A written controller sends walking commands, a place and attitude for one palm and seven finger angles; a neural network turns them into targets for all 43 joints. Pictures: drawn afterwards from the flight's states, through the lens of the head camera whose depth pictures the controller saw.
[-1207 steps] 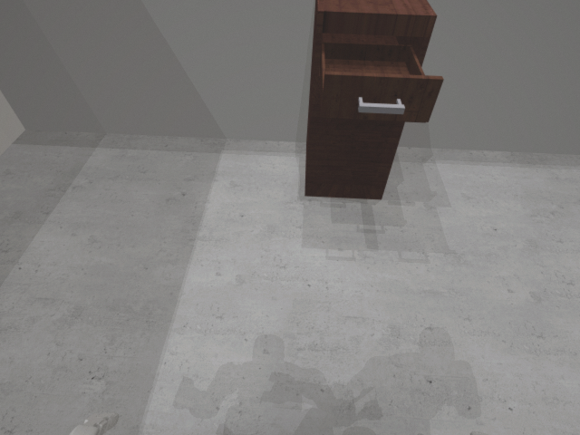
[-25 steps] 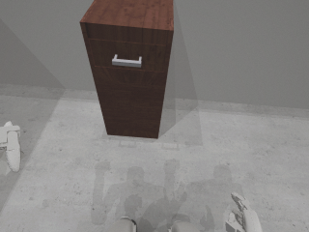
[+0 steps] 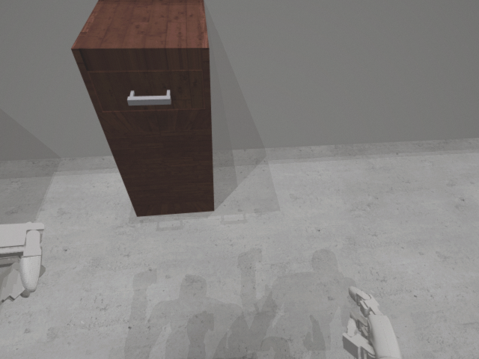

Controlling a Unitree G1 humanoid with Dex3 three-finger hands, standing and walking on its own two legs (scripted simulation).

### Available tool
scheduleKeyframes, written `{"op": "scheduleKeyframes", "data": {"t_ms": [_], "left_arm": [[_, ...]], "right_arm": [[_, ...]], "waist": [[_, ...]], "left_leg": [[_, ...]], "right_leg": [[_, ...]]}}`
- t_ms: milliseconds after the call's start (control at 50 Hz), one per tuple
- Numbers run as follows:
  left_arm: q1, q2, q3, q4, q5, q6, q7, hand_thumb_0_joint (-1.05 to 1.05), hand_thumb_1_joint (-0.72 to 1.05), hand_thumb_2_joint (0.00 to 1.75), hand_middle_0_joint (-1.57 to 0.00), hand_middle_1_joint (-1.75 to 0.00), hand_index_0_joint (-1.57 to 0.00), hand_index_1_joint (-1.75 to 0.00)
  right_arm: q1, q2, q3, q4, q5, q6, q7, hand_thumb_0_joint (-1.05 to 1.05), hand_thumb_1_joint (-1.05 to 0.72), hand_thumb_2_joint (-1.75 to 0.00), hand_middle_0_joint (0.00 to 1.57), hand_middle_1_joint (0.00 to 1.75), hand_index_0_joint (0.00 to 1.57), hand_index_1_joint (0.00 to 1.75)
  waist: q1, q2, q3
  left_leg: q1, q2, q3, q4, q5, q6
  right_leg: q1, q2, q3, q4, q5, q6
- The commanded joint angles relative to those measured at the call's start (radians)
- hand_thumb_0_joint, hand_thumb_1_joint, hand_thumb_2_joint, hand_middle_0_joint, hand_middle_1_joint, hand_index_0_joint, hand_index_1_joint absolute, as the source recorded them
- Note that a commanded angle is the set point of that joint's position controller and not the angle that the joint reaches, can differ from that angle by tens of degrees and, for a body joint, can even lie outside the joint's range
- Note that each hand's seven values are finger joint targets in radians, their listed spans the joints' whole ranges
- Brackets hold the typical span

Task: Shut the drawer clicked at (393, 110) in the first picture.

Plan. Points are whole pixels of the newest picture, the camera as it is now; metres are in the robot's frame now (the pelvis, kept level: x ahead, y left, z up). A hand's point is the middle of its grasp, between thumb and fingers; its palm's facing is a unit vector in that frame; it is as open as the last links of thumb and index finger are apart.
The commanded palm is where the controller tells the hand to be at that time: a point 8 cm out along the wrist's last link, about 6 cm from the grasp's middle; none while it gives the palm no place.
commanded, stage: stop stepping back and stand still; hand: left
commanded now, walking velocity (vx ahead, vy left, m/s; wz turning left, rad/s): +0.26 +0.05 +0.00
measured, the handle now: (150, 96) +0.87 +0.28 -0.06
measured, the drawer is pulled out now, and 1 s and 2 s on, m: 0.00 0.00 0.00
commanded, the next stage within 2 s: let the arm hang, fingers relaxed in 0.48 s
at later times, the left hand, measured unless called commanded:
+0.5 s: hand (7, 309) +0.15 +0.23 +0.18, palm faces +0.37 -0.81 -0.46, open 3.2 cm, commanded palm +0.09 +0.28 +0.18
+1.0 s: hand out of the picture -0.05 +0.21 -0.17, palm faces +0.09 -0.97 -0.24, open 3.7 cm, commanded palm none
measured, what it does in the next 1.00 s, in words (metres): steps on the spot: left foot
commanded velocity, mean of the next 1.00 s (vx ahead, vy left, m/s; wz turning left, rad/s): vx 0.06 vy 0.00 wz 0.00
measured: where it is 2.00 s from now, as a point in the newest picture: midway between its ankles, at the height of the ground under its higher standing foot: outside the picture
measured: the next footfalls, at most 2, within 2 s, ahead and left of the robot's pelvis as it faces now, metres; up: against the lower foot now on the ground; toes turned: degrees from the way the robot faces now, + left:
left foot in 0.18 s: +0.03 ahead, +0.13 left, +0.00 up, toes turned +5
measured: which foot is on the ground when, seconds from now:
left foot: down 0.00-0.00, up 0.02-0.16, down 0.18-1.00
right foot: down 0.00-1.00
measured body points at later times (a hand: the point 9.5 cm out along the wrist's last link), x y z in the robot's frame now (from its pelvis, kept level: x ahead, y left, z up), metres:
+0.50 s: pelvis -0.03 +0.00 +0.00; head -0.05 +0.00 +0.45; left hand +0.12 +0.27 +0.20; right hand +0.10 -0.23 -0.10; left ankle -0.03 +0.12 -0.70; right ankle +0.03 -0.08 -0.73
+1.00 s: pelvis -0.05 +0.00 +0.00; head -0.03 +0.02 +0.45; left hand -0.05 +0.26 -0.15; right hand +0.02 -0.24 -0.14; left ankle -0.01 +0.12 -0.73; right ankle +0.01 -0.11 -0.73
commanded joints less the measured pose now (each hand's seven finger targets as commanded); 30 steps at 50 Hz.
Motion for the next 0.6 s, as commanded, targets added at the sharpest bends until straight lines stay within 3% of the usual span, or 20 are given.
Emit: {"op": "scheduleKeyframes", "data": {"t_ms": [0,40,80,120,140,160,180,200,260,300,320,340,360,400,440,480,520,540,560,580], "left_arm": [[-0.01,0.109,0.136,-0.137,-0.003,-0.051,0.05,0.0,0.9,0.9,-1.4,-1.6,-1.4,-1.6],[-0.103,0.089,0.115,-0.124,0.007,-0.052,0.058,0.0,0.9,0.9,-1.4,-1.6,-1.4,-1.6],[-0.155,0.074,0.086,-0.086,0.019,-0.051,0.067,0.0,0.9,0.9,-1.4,-1.6,-1.4,-1.6],[-0.205,0.047,0.045,-0.082,0.027,-0.06,0.071,0.0,0.9,0.9,-1.4,-1.6,-1.4,-1.6],[-0.219,0.032,0.021,-0.106,0.027,-0.064,0.068,0.0,0.9,0.9,-1.4,-1.6,-1.4,-1.6],[-0.244,0.034,0.024,-0.152,0.037,-0.074,0.074,0.0,0.9,0.9,-1.4,-1.6,-1.4,-1.6],[-0.252,0.047,0.029,-0.18,0.051,-0.077,0.074,0.0,0.9,0.9,-1.4,-1.6,-1.4,-1.6],[-0.202,0.06,0.047,-0.144,0.05,-0.074,0.069,0.0,0.9,0.9,-1.4,-1.6,-1.4,-1.6],[-0.111,0.086,0.083,-0.175,0.044,-0.057,0.064,0.0,0.9,0.9,-1.4,-1.6,-1.4,-1.6],[-0.088,0.077,0.075,-0.142,0.045,-0.056,0.059,0.0,0.9,0.9,-1.4,-1.6,-1.4,-1.6],[-0.099,0.093,0.085,-0.131,0.044,-0.058,0.058,0.0,0.9,0.9,-1.4,-1.6,-1.4,-1.6],[-0.101,0.114,0.108,-0.111,0.042,-0.052,0.058,0.0,0.9,0.9,-1.4,-1.6,-1.4,-1.6],[-0.147,0.103,0.097,-0.12,0.031,-0.05,0.056,0.0,0.9,0.9,-1.4,-1.6,-1.4,-1.6],[-0.151,0.102,0.108,-0.086,0.03,-0.059,0.053,0.0,0.9,0.9,-1.4,-1.6,-1.4,-1.6],[-0.126,0.085,0.1,-0.073,0.024,-0.057,0.05,0.0,0.9,0.9,-1.4,-1.6,-1.4,-1.6],[-0.091,0.078,0.096,-0.071,0.023,-0.062,0.055,0.0,0.9,0.9,-1.4,-1.6,-1.4,-1.6],[-0.1,0.056,0.072,-0.1,0.021,-0.064,0.057,0.0,0.9,0.9,-1.4,-1.6,-1.4,-1.6],[-0.105,0.042,0.055,-0.121,0.021,-0.067,0.055,0.0,0.9,0.9,-1.4,-1.6,-1.4,-1.6],[-0.251,-0.138,-0.303,0.685,0.103,0.116,-0.101,0.0,0.9,0.9,-1.4,-1.6,-1.4,-1.6],[-0.246,-0.156,-0.267,0.679,0.078,0.195,-0.111,0.0,0.9,0.9,-1.36,-1.56,-1.36,-1.56]], "right_arm": [[-0.067,-0.12,-0.072,-0.095,0.001,0.001,-0.025,0.0,-0.9,-0.9,0.2,0.3,0.2,0.3],[-0.051,-0.129,-0.069,-0.08,-0.007,0.008,-0.03,0.0,-0.9,-0.9,0.2,0.3,0.2,0.3],[-0.044,-0.117,-0.058,-0.068,-0.008,-0.008,-0.043,0.0,-0.9,-0.9,0.2,0.3,0.2,0.3],[-0.038,-0.132,-0.053,-0.049,-0.011,-0.032,-0.058,0.0,-0.9,-0.9,0.2,0.3,0.2,0.3],[-0.042,-0.153,-0.06,-0.06,-0.011,-0.047,-0.066,0.0,-0.9,-0.9,0.2,0.3,0.2,0.3],[-0.029,-0.166,-0.059,-0.063,-0.01,-0.058,-0.064,0.0,-0.9,-0.9,0.2,0.3,0.2,0.3],[-0.027,-0.148,-0.058,-0.069,-0.007,-0.07,-0.056,0.0,-0.9,-0.9,0.2,0.3,0.2,0.3],[-0.026,-0.138,-0.063,-0.06,-0.006,-0.075,-0.05,0.0,-0.9,-0.9,0.2,0.3,0.2,0.3],[-0.041,-0.128,-0.054,-0.06,-0.007,-0.08,-0.031,0.0,-0.9,-0.9,0.2,0.3,0.2,0.3],[-0.067,-0.136,-0.055,-0.065,-0.005,-0.064,-0.024,0.0,-0.9,-0.9,0.2,0.3,0.2,0.3],[-0.071,-0.131,-0.06,-0.069,-0.009,-0.055,-0.024,0.0,-0.9,-0.9,0.2,0.3,0.2,0.3],[-0.074,-0.132,-0.067,-0.076,-0.014,-0.042,-0.024,0.0,-0.9,-0.9,0.2,0.3,0.2,0.3],[-0.07,-0.116,-0.069,-0.06,-0.007,-0.035,-0.02,0.0,-0.9,-0.9,0.2,0.3,0.2,0.3],[-0.034,-0.12,-0.068,-0.037,-0.013,-0.02,-0.021,0.0,-0.9,-0.9,0.2,0.3,0.2,0.3],[-0.039,-0.099,-0.052,-0.047,-0.01,-0.01,-0.022,0.0,-0.9,-0.9,0.2,0.3,0.2,0.3],[-0.048,-0.089,-0.04,-0.051,-0.01,-0.018,-0.033,0.0,-0.9,-0.9,0.2,0.3,0.2,0.3],[-0.033,-0.108,-0.041,-0.051,-0.014,-0.03,-0.044,0.0,-0.9,-0.9,0.2,0.3,0.2,0.3],[-0.044,-0.124,-0.047,-0.065,-0.019,-0.039,-0.051,0.0,-0.9,-0.9,0.2,0.3,0.2,0.3],[0.014,-0.291,-0.111,0.189,-0.025,-0.039,0.073,0.0,-0.9,-0.9,0.2,0.3,0.2,0.3],[0.029,-0.224,-0.101,0.133,-0.023,0.025,0.067,0.0,-0.9,-0.9,0.2,0.3,0.2,0.3]], "waist": [[0.054,-0.153,-0.029],[0.031,-0.131,-0.045],[0.027,-0.082,-0.062],[0.029,0.076,-0.048],[0.034,0.185,-0.022],[0.04,0.344,-0.022],[0.043,0.338,-0.02],[0.056,0.241,-0.042],[0.062,0.194,-0.061],[0.068,0.128,-0.034],[0.064,0.009,-0.006],[0.063,-0.111,0.014],[0.066,-0.178,-0.015],[0.041,-0.07,-0.042],[0.037,-0.04,-0.053],[0.048,-0.092,-0.081],[0.044,-0.001,-0.069],[0.048,0.13,-0.043],[-0.01,0.291,0.051],[0.014,0.258,0.007]], "left_leg": [[0.015,-0.006,-0.063,0.374,-0.237,-0.03],[-0.028,0.015,-0.073,0.407,-0.222,-0.013],[0.083,0.042,-0.063,0.168,-0.172,0.011],[0.132,0.02,-0.054,-0.072,-0.198,0.027],[0.101,0.1,-0.199,-0.212,-0.329,0.059],[0.095,0.228,-0.411,-0.312,-0.421,0.114],[0.097,0.287,-0.488,-0.329,-0.336,0.151],[0.118,0.267,-0.408,-0.292,-0.201,0.146],[-0.016,0.228,-0.301,-0.226,-0.135,0.119],[-0.165,0.148,-0.176,-0.122,-0.246,0.069],[-0.216,0.069,-0.119,0.003,-0.326,0.037],[-0.233,0.001,-0.066,0.208,-0.315,0.006],[-0.195,-0.014,-0.04,0.401,-0.295,-0.005],[-0.168,0.016,-0.071,0.501,-0.237,-0.006],[-0.053,0.041,-0.057,0.335,-0.199,-0.006],[0.086,0.023,-0.017,0.122,-0.177,0.008],[0.156,0.02,-0.035,-0.085,-0.185,0.022],[0.128,0.096,-0.15,-0.196,-0.26,0.051],[0.031,0.197,-0.352,-0.065,0.056,0.11],[-0.023,0.255,-0.372,-0.125,0.19,0.152]], "right_leg": [[-0.27,-0.336,0.453,-0.443,-0.704,-0.128],[-0.226,-0.315,0.386,-0.377,-0.599,-0.124],[-0.202,-0.258,0.234,-0.275,-0.457,-0.088],[-0.164,-0.176,0.144,-0.145,-0.409,-0.047],[-0.157,-0.118,0.102,-0.014,-0.365,-0.015],[-0.179,-0.039,0.031,0.189,-0.255,0.021],[-0.215,-0.021,0.01,0.312,-0.228,0.037],[-0.199,-0.027,0.009,0.322,-0.233,0.041],[0.02,-0.04,-0.006,0.137,-0.18,0.036],[0.183,-0.046,0.02,-0.037,-0.127,0.021],[0.154,-0.113,0.165,-0.149,-0.245,-0.025],[0.066,-0.259,0.407,-0.293,-0.432,-0.101],[-0.002,-0.355,0.535,-0.386,-0.574,-0.15],[-0.061,-0.343,0.46,-0.38,-0.552,-0.148],[-0.118,-0.298,0.305,-0.326,-0.425,-0.128],[-0.145,-0.251,0.213,-0.3,-0.412,-0.092],[-0.128,-0.192,0.16,-0.224,-0.399,-0.046],[-0.123,-0.139,0.128,-0.123,-0.346,-0.017],[-0.297,-0.107,0.015,0.209,-0.055,0.029],[-0.233,-0.072,0.04,0.285,-0.204,0.038]]}}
